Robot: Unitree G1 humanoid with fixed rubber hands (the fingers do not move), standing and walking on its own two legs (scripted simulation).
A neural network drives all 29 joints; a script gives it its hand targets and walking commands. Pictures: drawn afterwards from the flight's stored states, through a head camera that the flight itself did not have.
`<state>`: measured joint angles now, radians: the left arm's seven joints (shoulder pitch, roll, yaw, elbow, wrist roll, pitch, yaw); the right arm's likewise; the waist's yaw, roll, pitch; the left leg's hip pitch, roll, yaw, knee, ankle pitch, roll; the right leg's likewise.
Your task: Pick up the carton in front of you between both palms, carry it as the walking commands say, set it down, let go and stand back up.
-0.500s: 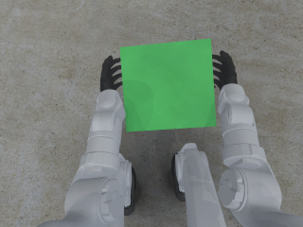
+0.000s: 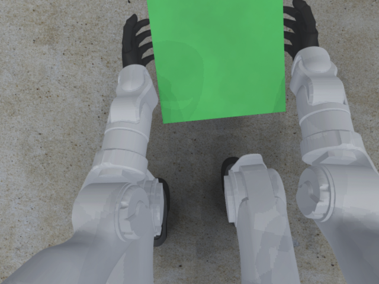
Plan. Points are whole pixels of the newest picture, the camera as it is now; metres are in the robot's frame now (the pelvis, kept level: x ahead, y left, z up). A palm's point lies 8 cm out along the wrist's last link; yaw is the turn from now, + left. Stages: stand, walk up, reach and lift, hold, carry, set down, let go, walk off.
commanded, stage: set down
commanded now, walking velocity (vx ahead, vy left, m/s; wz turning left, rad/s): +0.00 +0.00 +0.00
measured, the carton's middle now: (216, 66) +0.50 -0.11 -0.24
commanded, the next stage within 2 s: none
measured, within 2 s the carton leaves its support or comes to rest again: rests again in 0.74 s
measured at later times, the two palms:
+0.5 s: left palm (138, 66) +0.51 +0.04 -0.17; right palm (298, 49) +0.49 -0.26 -0.18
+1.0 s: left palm (138, 60) +0.53 +0.04 -0.19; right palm (295, 45) +0.50 -0.27 -0.20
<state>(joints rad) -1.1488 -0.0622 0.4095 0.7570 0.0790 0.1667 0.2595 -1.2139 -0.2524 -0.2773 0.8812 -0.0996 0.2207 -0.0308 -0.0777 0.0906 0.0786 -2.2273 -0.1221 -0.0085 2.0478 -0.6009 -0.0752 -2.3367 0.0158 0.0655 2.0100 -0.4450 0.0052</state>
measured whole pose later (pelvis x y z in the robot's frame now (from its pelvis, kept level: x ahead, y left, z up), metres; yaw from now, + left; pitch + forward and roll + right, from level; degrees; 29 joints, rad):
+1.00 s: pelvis +0.01 +0.00 -0.03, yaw +0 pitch +41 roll +2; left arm -1.31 -0.01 0.45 0.94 0.16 0.07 0.12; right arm -1.37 -0.39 -0.25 1.17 -0.01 0.11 0.07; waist -0.07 0.08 0.20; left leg -2.27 -0.17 -0.04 2.18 -0.63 -0.08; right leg -2.36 -0.02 0.04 2.13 -0.50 0.00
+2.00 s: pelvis +0.01 +0.00 +0.08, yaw -1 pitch +43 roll +5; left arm -1.04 0.08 0.23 0.73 -0.04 0.15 0.20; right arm -1.09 -0.43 -0.24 0.91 0.07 0.10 0.08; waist -0.05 0.04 0.02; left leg -1.98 -0.10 -0.02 1.82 -0.59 -0.07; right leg -2.09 0.02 0.06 1.79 -0.45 0.00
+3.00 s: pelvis +0.10 -0.02 +0.33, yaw -6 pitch +26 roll +1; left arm -0.17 0.11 0.11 0.53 0.05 0.03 0.02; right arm -0.20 -0.25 -0.17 0.58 -0.02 0.02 0.09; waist -0.01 0.02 -0.07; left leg -0.85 -0.02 -0.07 0.77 -0.37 -0.03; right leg -0.94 0.04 0.04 0.76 -0.27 -0.02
